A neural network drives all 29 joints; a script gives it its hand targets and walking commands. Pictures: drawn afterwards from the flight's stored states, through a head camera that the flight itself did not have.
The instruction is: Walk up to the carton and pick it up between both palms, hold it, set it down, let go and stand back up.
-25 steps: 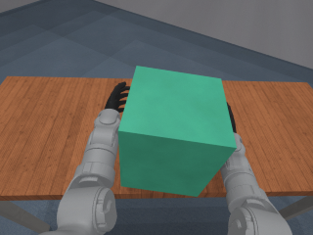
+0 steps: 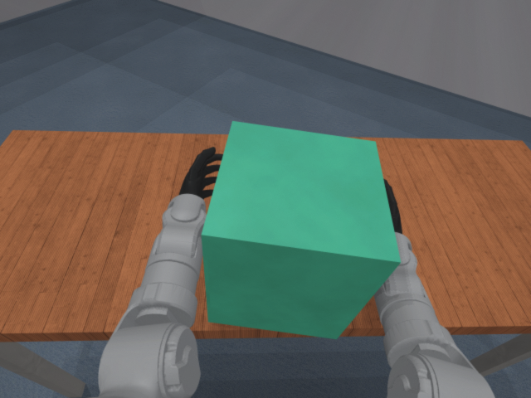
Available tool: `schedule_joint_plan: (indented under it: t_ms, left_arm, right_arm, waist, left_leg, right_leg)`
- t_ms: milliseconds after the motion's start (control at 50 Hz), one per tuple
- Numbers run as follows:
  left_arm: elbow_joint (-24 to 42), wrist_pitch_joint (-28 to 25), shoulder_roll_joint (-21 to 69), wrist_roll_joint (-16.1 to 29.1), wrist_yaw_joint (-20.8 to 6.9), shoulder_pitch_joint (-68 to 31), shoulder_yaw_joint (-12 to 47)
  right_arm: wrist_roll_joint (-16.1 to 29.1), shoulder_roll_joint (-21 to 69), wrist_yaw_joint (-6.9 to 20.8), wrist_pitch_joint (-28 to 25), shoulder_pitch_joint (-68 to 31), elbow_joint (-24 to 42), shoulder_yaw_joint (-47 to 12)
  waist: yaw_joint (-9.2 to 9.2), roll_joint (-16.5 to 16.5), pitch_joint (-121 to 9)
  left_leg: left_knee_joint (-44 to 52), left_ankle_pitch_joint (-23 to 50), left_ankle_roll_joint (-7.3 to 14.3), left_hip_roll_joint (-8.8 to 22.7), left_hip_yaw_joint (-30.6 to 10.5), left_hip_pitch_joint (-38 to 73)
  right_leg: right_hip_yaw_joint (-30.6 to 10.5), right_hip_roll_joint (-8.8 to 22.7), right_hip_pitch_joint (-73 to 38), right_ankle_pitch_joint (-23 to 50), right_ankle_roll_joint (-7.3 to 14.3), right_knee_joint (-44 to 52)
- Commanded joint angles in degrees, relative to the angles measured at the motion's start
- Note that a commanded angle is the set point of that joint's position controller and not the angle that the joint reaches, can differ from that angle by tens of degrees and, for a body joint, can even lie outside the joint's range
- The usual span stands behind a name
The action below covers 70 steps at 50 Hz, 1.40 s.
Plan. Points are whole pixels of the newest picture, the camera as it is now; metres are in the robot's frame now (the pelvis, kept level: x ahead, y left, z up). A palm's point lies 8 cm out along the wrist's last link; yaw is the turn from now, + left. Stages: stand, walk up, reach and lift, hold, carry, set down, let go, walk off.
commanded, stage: set down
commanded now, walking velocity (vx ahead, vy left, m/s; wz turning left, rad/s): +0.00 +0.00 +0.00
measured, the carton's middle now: (287, 236) +0.35 -0.02 +0.05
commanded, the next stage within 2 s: none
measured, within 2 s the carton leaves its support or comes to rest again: neither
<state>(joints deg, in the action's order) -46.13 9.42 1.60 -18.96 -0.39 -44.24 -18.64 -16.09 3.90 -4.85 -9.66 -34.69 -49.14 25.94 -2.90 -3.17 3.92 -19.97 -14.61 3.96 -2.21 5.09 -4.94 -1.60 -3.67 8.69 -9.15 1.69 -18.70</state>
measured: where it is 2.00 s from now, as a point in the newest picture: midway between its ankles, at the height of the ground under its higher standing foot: outside the picture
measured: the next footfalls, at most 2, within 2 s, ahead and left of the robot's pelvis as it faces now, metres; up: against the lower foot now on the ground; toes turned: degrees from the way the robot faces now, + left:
none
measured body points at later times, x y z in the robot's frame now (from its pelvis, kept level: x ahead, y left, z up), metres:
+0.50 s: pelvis +0.00 +0.00 +0.00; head +0.03 +0.03 +0.45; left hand +0.43 +0.12 +0.08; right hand +0.38 -0.18 +0.06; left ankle -0.04 +0.06 -0.75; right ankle +0.01 -0.10 -0.75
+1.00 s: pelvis +0.00 +0.01 +0.00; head +0.05 +0.03 +0.44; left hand +0.44 +0.12 +0.06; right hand +0.38 -0.18 +0.02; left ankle -0.04 +0.06 -0.75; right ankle +0.01 -0.10 -0.75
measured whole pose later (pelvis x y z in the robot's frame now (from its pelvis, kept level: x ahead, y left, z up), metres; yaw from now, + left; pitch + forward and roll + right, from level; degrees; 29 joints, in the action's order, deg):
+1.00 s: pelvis +0.00 +0.01 +0.00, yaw +0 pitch +8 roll -2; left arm -51.6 3.3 -2.2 -8.9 3.9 -44.6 -8.1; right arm -10.4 1.8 -6.9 -13.7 -36.3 -59.9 27.3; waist -2.9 -1.8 -2.5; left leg -23.3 -14.9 3.7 -2.0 5.1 -16.2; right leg -1.3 -3.6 18.3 -8.1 1.4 -18.7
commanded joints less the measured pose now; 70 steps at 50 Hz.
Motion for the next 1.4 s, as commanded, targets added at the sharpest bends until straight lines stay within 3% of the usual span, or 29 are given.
schedule_joint_plan:
  t_ms: [0, 40, 100, 200, 360, 400, 500, 560, 600, 660, 720, 820, 900, 920, 940, 980, 1000, 1040, 1060, 1100, 1120, 1140, 1160, 1200, 1220, 1280, 1300, 1320, 1380]
  left_arm:
    - [-3.3, -4.8, 25.8, 1.1, -7.0, -26.7, 12.7]
    - [-2.6, -5.0, 26.3, 0.8, -6.7, -27.2, 11.9]
    - [-1.8, -5.3, 27.9, 2.0, -6.3, -27.8, 13.9]
    - [-3.5, -5.4, 24.3, 0.8, -6.4, -23.8, 11.0]
    - [-2.0, -6.7, 17.2, 1.4, -3.9, -25.4, 10.1]
    - [-2.1, -6.3, 14.1, 1.4, -3.1, -24.9, 9.4]
    - [-1.2, -7.9, 7.8, 3.2, -0.3, -26.4, 8.4]
    - [0.3, -7.7, 5.1, 4.8, 1.1, -24.8, 10.2]
    - [-0.4, -7.9, 4.2, 5.5, 1.6, -26.7, 10.2]
    - [-2.6, -8.1, 2.2, 7.1, 2.9, -25.2, 11.2]
    - [-2.2, -8.5, 6.1, 6.2, 2.5, -24.5, 10.9]
    - [-2.3, -9.1, -3.9, 9.9, 4.5, -22.7, 11.6]
    - [-2.6, -11.0, -0.1, 8.9, 4.6, -26.9, 12.2]
    - [-1.8, -10.7, -5.8, 10.2, 5.4, -27.2, 12.0]
    - [-4.6, -10.4, -11.7, 11.5, 6.1, -25.6, 10.6]
    - [-6.6, -11.0, -9.6, 13.0, 6.5, -27.4, 13.0]
    - [-13.3, -11.6, -8.5, 14.0, 6.1, -26.3, 14.0]
    - [-4.5, -13.0, -14.2, 18.3, 7.4, -30.3, 14.9]
    - [-11.6, -13.7, -14.7, 18.0, 7.3, -29.3, 14.3]
    - [-8.3, -15.0, -15.7, 20.3, 7.3, -32.0, 16.3]
    - [-13.9, -15.6, -15.0, 22.1, 6.8, -31.5, 16.7]
    - [-14.9, -16.3, -15.5, 22.2, 6.5, -30.8, 17.9]
    - [-16.4, -16.4, -17.0, 22.2, 6.6, -32.8, 16.9]
    - [-12.4, -16.1, -15.6, 24.5, 6.5, -36.0, 20.4]
    - [-18.9, -16.0, -14.8, 24.7, 6.2, -35.3, 20.8]
    - [-10.3, -15.0, -17.7, 26.7, 6.1, -38.1, 21.3]
    - [-10.3, -14.3, -16.1, 27.5, 6.4, -38.1, 23.4]
    - [-5.2, -13.0, -18.9, 28.2, 6.9, -42.2, 22.9]
    - [1.3, -9.1, -19.4, 29.3, 7.3, -43.1, 23.4]
  right_arm:
    - [-3.7, 23.3, 5.3, -4.2, -34.5, 5.4, -9.5]
    - [-3.6, 23.7, 5.9, -4.2, -34.7, 6.0, -8.8]
    - [-3.7, 22.4, 5.7, -5.0, -35.0, 6.2, -7.0]
    - [-4.0, 21.0, 5.3, -4.7, -31.6, 6.1, -6.4]
    - [-4.3, 13.4, 4.5, -4.2, -28.9, 3.7, -3.0]
    - [-3.7, 9.7, 3.7, -4.2, -27.9, 2.4, -2.5]
    - [-3.0, 5.8, 1.5, -3.5, -24.5, -0.7, -0.7]
    - [-1.1, 1.8, -0.4, -4.3, -24.6, 1.5, -1.1]
    - [0.1, 3.2, -1.2, -3.4, -24.8, -0.7, -1.6]
    - [2.1, -2.3, -1.5, -4.2, -27.1, -1.1, -2.1]
    - [1.4, 3.5, -2.0, -4.9, -28.9, 0.7, -2.7]
    - [6.5, -9.9, -3.0, -6.8, -25.2, -2.5, -4.1]
    - [4.8, -5.5, -2.4, -7.2, -29.5, -4.7, -3.9]
    - [5.9, -13.1, -2.7, -7.6, -28.4, -4.1, -3.4]
    - [8.6, -18.6, -3.0, -7.3, -27.4, -6.2, -4.9]
    - [9.4, -18.1, -3.1, -8.1, -30.4, -7.8, -4.2]
    - [9.7, -16.1, -2.9, -7.4, -29.3, -11.8, -5.1]
    - [12.3, -22.6, -3.4, -8.5, -32.3, -3.4, -5.7]
    - [14.1, -21.1, -3.0, -7.4, -32.2, -8.2, -7.7]
    - [16.2, -21.9, -2.9, -6.5, -33.5, -7.9, -9.3]
    - [16.2, -21.5, -2.6, -6.1, -34.9, -7.8, -9.9]
    - [16.5, -23.3, -2.7, -5.8, -32.3, -10.4, -8.8]
    - [17.6, -23.3, -2.3, -5.1, -34.3, -8.5, -10.4]
    - [18.8, -25.5, -2.0, -4.6, -36.5, -9.2, -9.1]
    - [18.9, -24.3, -1.6, -3.2, -36.9, -14.3, -10.2]
    - [21.1, -27.3, -0.6, -1.1, -37.7, -10.3, -10.7]
    - [21.6, -28.7, -0.4, -1.2, -40.0, -7.1, -9.9]
    - [22.2, -32.0, -0.2, -0.6, -42.1, -3.6, -9.6]
    - [24.8, -34.9, 0.4, 1.4, -45.1, 0.2, -9.4]
  waist:
    - [-7.25, 4.9, -28.1]
    - [-6.58, 6.2, -27.4]
    - [-9.24, 6.5, -28.7]
    - [-7.53, 5.0, -24.0]
    - [-7.89, 7.0, -24.0]
    - [-9.24, 6.9, -22.3]
    - [-8.7, 6.8, -19.1]
    - [-9.16, 7.3, -21.3]
    - [-8.35, 7.5, -22.1]
    - [-8.14, 8.0, -23.8]
    - [-7.41, 6.3, -26.6]
    - [-6.26, 9.8, -33.9]
    - [-5.44, 8.1, -34.6]
    - [-6.25, 9.0, -38.6]
    - [-4.82, 9.0, -38.7]
    - [-5.59, 8.8, -38.5]
    - [-6.69, 7.4, -33.0]
    - [-5.17, 8.3, -45.8]
    - [-3.68, 6.7, -41.4]
    - [-4.32, 5.1, -41.0]
    - [-4.23, 3.5, -41.3]
    - [-6.93, 4.9, -39.0]
    - [-4.81, 4.8, -40.8]
    - [-7.29, 9.3, -42.9]
    - [-6.64, 8.3, -38.4]
    - [-6.12, 9.3, -44.6]
    - [-7.86, 9.6, -47.0]
    - [-6.68, 12.1, -51.1]
    - [-6.67, 10.9, -52.7]
  left_leg:
    - [1.5, 18.2, -6.5, 3.5, -2.8, -1.1]
    - [1.7, 19.9, -6.3, 3.8, -3.0, 0.3]
    - [0.3, 22.7, -7.2, 4.3, -4.2, 3.2]
    - [0.9, 20.6, -6.8, 4.1, -3.2, 2.4]
    - [1.9, 17.4, -7.2, 4.4, -3.0, 3.5]
    - [0.8, 20.1, -7.4, 4.2, -3.3, 4.0]
    - [0.5, 16.4, -6.8, 4.3, -3.9, 0.9]
    - [-0.3, 21.7, -7.4, 4.5, -4.3, 3.6]
    - [-0.6, 17.3, -6.2, 3.8, -4.0, 1.0]
    - [-2.2, 21.2, -7.0, 4.1, -4.4, 0.6]
    - [-4.3, 26.2, -6.6, 4.2, -4.6, 0.9]
    - [-7.3, 35.6, -9.0, 5.1, -4.8, 1.1]
    - [-8.1, 32.8, -8.4, 4.8, -5.0, -3.1]
    - [-7.7, 34.4, -8.8, 5.0, -5.0, -0.9]
    - [-8.1, 36.1, -9.2, 4.9, -4.4, -1.8]
    - [-8.9, 36.3, -9.6, 5.1, -4.7, -3.8]
    - [-8.4, 30.3, -8.6, 4.6, -5.2, -4.9]
    - [-10.1, 36.2, -9.7, 4.6, -4.5, -3.2]
    - [-11.0, 35.5, -9.1, 4.7, -4.7, -5.6]
    - [-10.3, 35.5, -9.1, 5.4, -5.1, -6.8]
    - [-10.1, 29.5, -8.3, 4.9, -4.9, -8.6]
    - [-9.2, 28.3, -7.7, 5.0, -5.9, -7.7]
    - [-10.0, 27.3, -7.6, 4.9, -6.0, -7.9]
    - [-11.0, 31.1, -9.0, 5.8, -7.5, -1.9]
    - [-11.5, 28.4, -8.5, 6.0, -8.4, -3.2]
    - [-11.8, 31.0, -9.2, 6.6, -9.4, 0.2]
    - [-12.1, 33.8, -10.0, 6.6, -9.1, 2.5]
    - [-11.7, 35.4, -10.3, 5.9, -8.8, 4.8]
    - [-12.9, 43.3, -11.4, 6.9, -10.2, 7.2]
  right_leg:
    - [5.2, 3.8, -14.4, 26.0, -3.8, -0.9]
    - [5.2, 3.4, -12.6, 23.3, -3.8, -0.4]
    - [6.0, 2.6, -9.6, 22.8, -3.6, 0.2]
    - [5.7, 2.8, -11.5, 21.1, -3.5, 0.9]
    - [6.1, 2.5, -6.7, 16.0, -3.0, 1.3]
    - [6.4, 2.2, -5.6, 17.8, -3.4, 1.2]
    - [5.5, 3.1, -1.8, 13.5, -3.3, 1.6]
    - [6.2, 2.4, -2.6, 17.2, -3.3, 1.1]
    - [5.0, 3.0, -1.0, 15.4, -3.3, 1.0]
    - [5.4, 2.2, 0.4, 17.4, -3.0, -0.1]
    - [4.9, 2.6, 0.4, 20.6, -3.1, -1.0]
    - [4.2, 1.1, 1.0, 27.5, -2.4, -3.2]
    - [3.8, 2.2, 1.4, 24.9, -2.0, -3.4]
    - [4.2, 1.4, 1.1, 26.5, -2.0, -3.8]
    - [3.4, 1.4, -0.5, 29.3, -1.6, -4.4]
    - [2.6, 1.5, 1.1, 26.6, -1.2, -4.1]
    - [3.1, 1.0, 3.6, 22.2, -1.5, -4.8]
    - [3.0, 0.9, 1.6, 28.3, -0.9, -5.9]
    - [1.7, 1.5, 2.5, 26.2, -0.7, -6.1]
    - [1.2, 1.6, 1.6, 26.7, -0.1, -5.4]
    - [1.5, 1.5, 1.5, 25.1, -0.4, -6.1]
    - [1.2, 1.7, 5.0, 21.6, -0.6, -7.2]
    - [2.0, 1.3, 5.5, 21.9, -0.5, -7.6]
    - [2.6, 1.3, 10.5, 19.8, 0.3, -7.2]
    - [2.8, 1.1, 14.2, 14.4, 0.2, -6.3]
    - [2.7, 0.9, 13.4, 16.8, 1.0, -5.7]
    - [3.5, 0.3, 14.2, 17.6, 0.7, -5.6]
    - [3.7, -0.2, 13.5, 18.8, 0.7, -5.2]
    - [3.6, -0.7, 14.1, 23.6, 1.0, -6.0]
